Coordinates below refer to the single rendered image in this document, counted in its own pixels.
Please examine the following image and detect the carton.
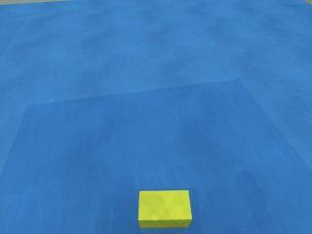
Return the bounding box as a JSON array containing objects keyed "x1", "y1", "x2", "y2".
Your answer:
[{"x1": 138, "y1": 190, "x2": 192, "y2": 228}]

